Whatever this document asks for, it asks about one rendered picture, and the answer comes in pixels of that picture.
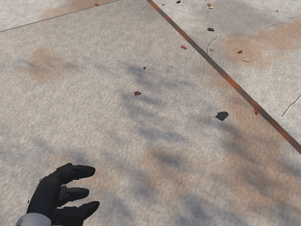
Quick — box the robot left hand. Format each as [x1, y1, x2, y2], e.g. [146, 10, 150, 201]
[26, 163, 100, 226]

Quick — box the left robot forearm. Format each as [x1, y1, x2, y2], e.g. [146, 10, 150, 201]
[15, 213, 51, 226]

